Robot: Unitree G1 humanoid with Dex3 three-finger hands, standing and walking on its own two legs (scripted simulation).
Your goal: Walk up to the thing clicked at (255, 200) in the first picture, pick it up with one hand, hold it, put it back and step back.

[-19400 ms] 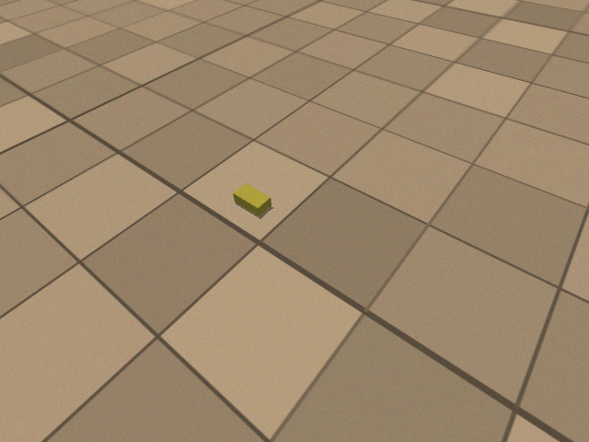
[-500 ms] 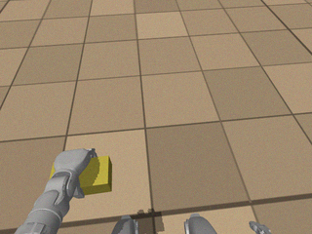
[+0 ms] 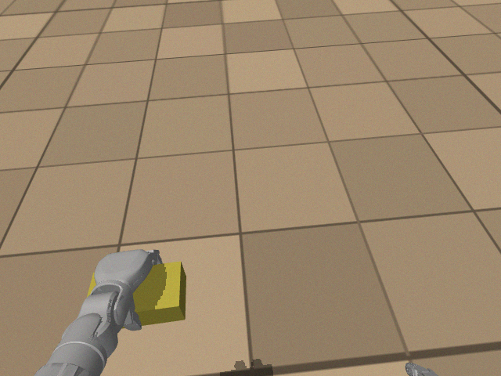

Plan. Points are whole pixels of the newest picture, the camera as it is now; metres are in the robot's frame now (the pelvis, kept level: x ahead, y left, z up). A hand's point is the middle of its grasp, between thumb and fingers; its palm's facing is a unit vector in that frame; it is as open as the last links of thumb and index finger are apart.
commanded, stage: hold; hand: left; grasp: from above
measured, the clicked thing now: (138, 295) +0.31 +0.22 -0.10
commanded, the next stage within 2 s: crouch in 1.82 s
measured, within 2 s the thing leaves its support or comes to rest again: neither
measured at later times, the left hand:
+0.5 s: hand (131, 279) +0.31 +0.22 -0.03, palm faces -0.46 -0.05 -0.89, open 11.6 cm
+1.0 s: hand (127, 290) +0.29 +0.21 -0.01, palm faces -0.46 -0.05 -0.89, open 11.6 cm
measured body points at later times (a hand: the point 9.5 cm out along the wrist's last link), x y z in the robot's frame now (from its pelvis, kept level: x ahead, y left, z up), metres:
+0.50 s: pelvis +0.01 +0.00 +0.02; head +0.03 -0.02 +0.47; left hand +0.33 +0.22 +0.02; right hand +0.13 -0.27 -0.10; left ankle +0.03 +0.13 -0.71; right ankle +0.01 -0.15 -0.71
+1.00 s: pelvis -0.01 -0.01 +0.02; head +0.00 -0.03 +0.47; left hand +0.31 +0.21 +0.04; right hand +0.13 -0.27 -0.09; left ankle +0.03 +0.13 -0.71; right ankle +0.01 -0.15 -0.71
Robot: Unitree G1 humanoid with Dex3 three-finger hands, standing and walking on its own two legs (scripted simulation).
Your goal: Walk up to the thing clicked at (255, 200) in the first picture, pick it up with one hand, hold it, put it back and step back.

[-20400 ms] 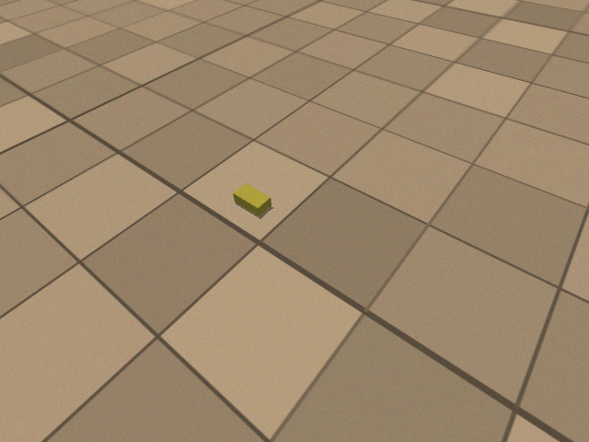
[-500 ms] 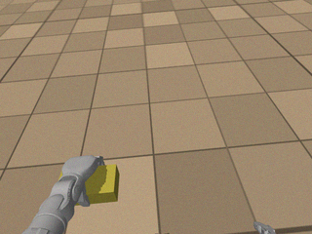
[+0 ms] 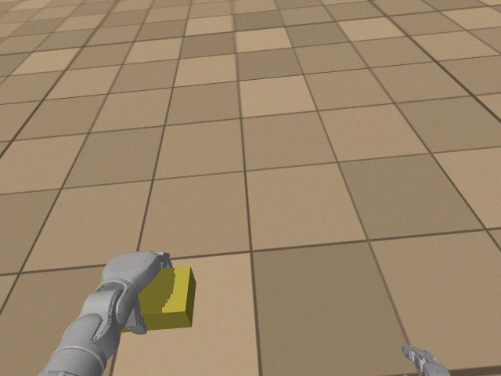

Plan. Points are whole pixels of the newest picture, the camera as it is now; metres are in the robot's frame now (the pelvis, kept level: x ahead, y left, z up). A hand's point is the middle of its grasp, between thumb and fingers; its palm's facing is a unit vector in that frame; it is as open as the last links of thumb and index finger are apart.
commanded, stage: hold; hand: left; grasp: from above
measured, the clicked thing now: (146, 299) +0.30 +0.22 -0.06
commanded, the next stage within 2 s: crouch in 0.82 s
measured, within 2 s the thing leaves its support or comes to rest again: neither
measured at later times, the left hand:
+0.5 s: hand (140, 302) +0.28 +0.22 -0.03, palm faces -0.46 -0.05 -0.89, open 11.6 cm
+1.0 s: hand (139, 295) +0.29 +0.22 -0.03, palm faces -0.45 -0.05 -0.89, open 11.6 cm
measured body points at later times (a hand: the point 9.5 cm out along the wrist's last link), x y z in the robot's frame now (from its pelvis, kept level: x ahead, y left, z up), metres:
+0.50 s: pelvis -0.01 +0.00 +0.00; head +0.00 -0.02 +0.45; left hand +0.30 +0.22 +0.02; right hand +0.15 -0.25 -0.11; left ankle +0.03 +0.14 -0.73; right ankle +0.02 -0.15 -0.73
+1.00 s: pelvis +0.00 +0.00 +0.00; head +0.01 -0.02 +0.45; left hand +0.31 +0.22 +0.02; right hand +0.16 -0.25 -0.11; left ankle +0.03 +0.14 -0.73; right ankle +0.02 -0.15 -0.73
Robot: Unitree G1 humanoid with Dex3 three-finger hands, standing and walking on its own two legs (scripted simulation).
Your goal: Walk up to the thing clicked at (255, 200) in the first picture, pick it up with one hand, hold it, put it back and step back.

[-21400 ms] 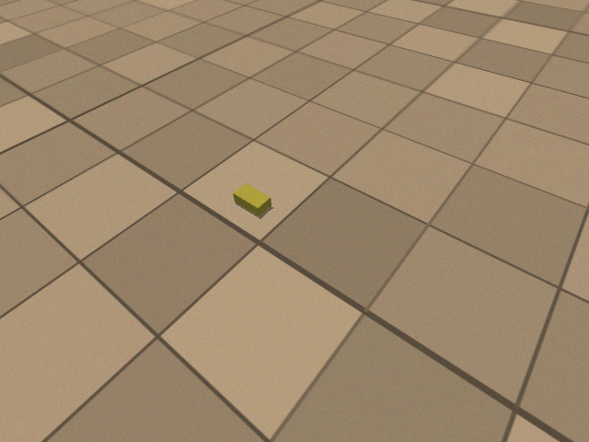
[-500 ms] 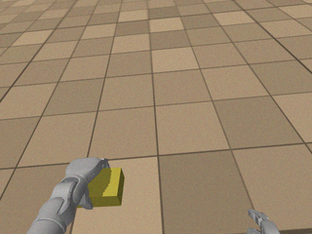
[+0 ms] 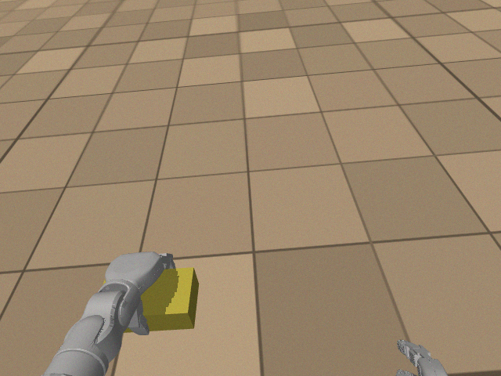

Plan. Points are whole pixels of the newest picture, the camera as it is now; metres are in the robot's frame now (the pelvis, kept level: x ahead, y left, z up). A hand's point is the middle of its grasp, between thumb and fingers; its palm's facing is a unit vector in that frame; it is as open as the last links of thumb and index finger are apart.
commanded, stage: crouch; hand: left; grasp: from above
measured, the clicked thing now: (149, 299) +0.29 +0.22 -0.06
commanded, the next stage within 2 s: lower in 1.98 s
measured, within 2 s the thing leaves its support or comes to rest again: neither
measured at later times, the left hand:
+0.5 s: hand (166, 316) +0.31 +0.23 -0.20, palm faces -0.43 +0.04 -0.90, open 11.6 cm
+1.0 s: hand (190, 334) +0.35 +0.23 -0.44, palm faces -0.46 +0.01 -0.89, open 11.6 cm
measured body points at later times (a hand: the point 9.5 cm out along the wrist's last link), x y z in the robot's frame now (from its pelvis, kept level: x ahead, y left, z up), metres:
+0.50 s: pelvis -0.03 +0.00 -0.09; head +0.07 +0.02 +0.35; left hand +0.33 +0.22 -0.15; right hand +0.07 -0.29 -0.20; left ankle +0.03 +0.14 -0.74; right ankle +0.02 -0.15 -0.74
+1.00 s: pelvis -0.06 +0.01 -0.29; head +0.14 +0.03 +0.11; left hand +0.37 +0.23 -0.39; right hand +0.01 -0.27 -0.42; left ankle +0.03 +0.14 -0.74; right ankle +0.02 -0.15 -0.74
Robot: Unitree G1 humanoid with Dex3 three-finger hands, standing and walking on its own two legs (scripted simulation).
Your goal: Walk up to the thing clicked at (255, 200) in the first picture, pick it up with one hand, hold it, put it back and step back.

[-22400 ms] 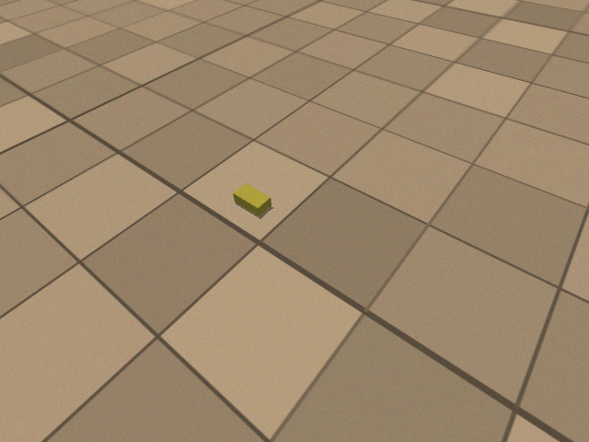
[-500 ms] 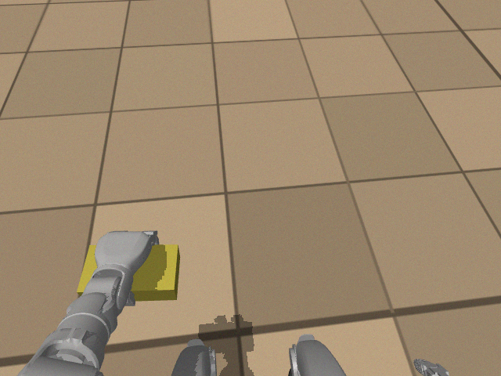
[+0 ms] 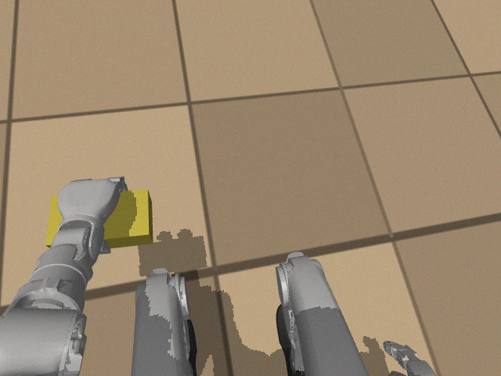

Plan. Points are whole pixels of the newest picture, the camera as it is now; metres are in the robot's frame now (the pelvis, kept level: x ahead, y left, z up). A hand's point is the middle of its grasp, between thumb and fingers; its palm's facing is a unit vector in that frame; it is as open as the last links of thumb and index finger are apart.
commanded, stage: crouch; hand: left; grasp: from above
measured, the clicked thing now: (104, 221) +0.41 +0.24 -0.18
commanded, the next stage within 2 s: lower in 0.98 s
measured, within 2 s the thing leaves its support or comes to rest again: neither
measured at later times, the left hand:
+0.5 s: hand (113, 220) +0.43 +0.24 -0.26, palm faces -0.47 -0.01 -0.88, open 11.6 cm
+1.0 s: hand (120, 222) +0.44 +0.24 -0.31, palm faces -0.47 -0.02 -0.88, open 11.6 cm
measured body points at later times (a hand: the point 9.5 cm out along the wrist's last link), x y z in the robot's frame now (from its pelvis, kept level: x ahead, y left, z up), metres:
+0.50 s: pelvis -0.01 +0.00 -0.09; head +0.22 +0.04 +0.30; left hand +0.45 +0.24 -0.21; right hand +0.06 -0.28 -0.21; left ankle +0.08 +0.13 -0.45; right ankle +0.08 -0.15 -0.45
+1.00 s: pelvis -0.01 +0.00 -0.14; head +0.22 +0.04 +0.24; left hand +0.46 +0.24 -0.26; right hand +0.03 -0.28 -0.26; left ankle +0.08 +0.13 -0.45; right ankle +0.08 -0.15 -0.45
